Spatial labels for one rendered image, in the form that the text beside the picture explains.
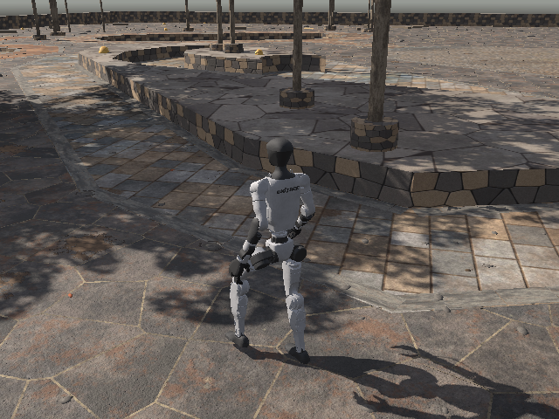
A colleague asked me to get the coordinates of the robot left upper arm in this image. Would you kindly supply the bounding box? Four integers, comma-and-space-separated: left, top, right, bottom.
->
250, 178, 268, 231

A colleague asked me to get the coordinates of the robot left forearm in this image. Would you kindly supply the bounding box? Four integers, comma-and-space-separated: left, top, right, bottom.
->
237, 218, 262, 264

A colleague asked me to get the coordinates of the right robot thigh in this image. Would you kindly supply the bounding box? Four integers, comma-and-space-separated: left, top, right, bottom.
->
282, 242, 307, 310

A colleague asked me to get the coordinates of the robot right upper arm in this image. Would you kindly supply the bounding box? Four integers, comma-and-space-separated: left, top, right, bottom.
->
294, 173, 315, 216

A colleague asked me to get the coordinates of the robot right shin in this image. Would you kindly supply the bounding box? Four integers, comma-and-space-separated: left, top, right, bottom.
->
287, 293, 306, 353

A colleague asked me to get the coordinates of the robot right forearm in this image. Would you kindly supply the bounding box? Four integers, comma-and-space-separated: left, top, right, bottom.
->
294, 213, 314, 230

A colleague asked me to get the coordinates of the right robot hand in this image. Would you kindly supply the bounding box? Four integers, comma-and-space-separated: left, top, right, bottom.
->
286, 227, 301, 239

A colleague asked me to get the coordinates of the left robot hand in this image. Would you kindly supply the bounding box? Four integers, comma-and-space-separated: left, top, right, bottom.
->
229, 259, 250, 285

